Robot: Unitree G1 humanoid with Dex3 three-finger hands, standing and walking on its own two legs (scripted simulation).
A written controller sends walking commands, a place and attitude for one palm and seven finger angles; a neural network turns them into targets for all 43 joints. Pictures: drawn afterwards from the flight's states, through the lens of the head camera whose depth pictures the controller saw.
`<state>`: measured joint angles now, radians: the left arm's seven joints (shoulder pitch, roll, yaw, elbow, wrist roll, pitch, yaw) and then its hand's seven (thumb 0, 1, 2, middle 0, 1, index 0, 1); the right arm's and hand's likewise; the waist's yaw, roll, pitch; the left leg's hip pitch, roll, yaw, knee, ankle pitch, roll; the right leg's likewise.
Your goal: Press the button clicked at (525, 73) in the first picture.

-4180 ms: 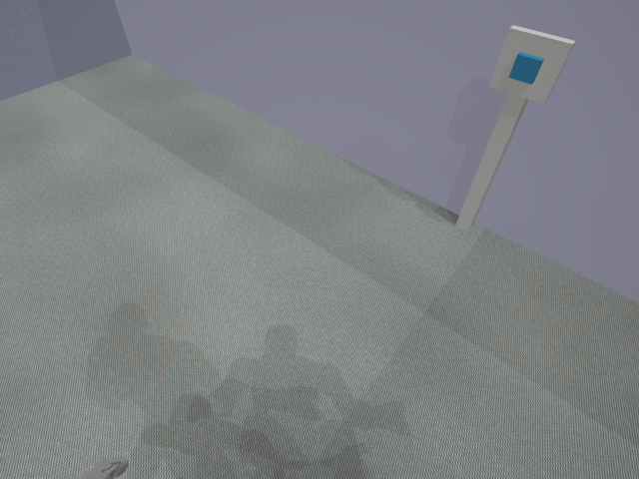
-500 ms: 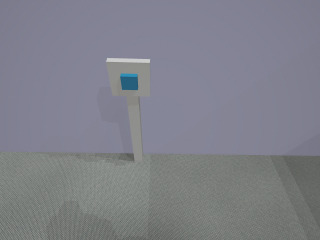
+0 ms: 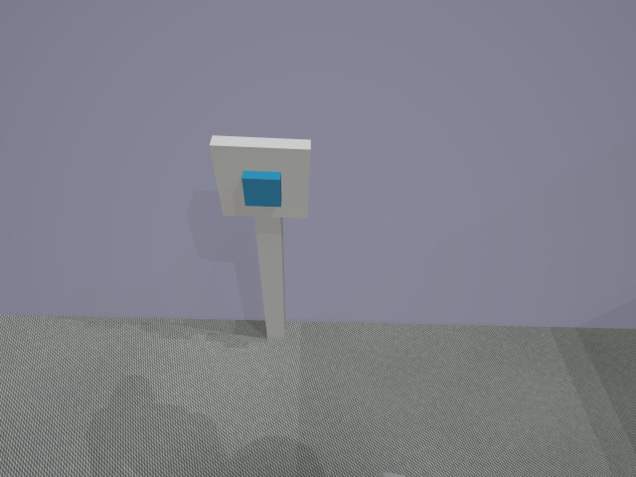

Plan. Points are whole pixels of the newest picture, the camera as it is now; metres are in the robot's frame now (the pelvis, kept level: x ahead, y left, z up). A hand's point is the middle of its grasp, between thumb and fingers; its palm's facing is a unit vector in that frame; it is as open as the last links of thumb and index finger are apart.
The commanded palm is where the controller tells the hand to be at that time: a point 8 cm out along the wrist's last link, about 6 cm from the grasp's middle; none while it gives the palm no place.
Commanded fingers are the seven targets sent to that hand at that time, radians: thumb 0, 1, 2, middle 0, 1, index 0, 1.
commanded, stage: take the last steps up to it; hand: left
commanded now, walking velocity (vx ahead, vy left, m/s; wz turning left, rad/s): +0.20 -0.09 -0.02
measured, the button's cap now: (262, 188) +0.62 +0.14 -0.04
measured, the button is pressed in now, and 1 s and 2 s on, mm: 0 0 0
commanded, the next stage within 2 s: come to a stop and stand still in 0.12 s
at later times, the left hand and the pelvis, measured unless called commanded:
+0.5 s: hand (230, 444) +0.20 +0.14 -0.17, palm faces +0.07 -0.97 -0.23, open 7.2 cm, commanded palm none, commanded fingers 0.00 0.90 0.90 -0.20 -0.30 -0.20 -0.30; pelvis +0.12 -0.05 +0.00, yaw +1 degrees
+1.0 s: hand out of the picture +0.11 +0.20 -0.18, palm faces +0.02 -0.98 -0.20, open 7.4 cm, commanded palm none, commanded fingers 0.00 0.90 0.90 -0.20 -0.30 -0.20 -0.30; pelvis +0.09 +0.00 +0.01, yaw -2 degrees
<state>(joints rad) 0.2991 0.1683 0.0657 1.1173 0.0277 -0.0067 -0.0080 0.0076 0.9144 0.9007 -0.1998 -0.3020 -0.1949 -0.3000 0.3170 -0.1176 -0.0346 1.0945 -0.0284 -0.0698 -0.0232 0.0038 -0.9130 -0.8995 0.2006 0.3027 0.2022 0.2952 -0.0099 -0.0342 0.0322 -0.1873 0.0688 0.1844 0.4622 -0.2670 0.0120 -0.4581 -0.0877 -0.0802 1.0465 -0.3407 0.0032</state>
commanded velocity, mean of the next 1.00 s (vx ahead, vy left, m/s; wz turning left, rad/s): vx -0.04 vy -0.02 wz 0.00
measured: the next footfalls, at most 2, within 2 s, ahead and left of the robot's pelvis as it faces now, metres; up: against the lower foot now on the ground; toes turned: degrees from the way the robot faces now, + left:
right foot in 0.20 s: +0.19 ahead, -0.15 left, +0.00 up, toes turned -8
left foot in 0.64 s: +0.19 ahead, +0.09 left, +0.00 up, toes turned +5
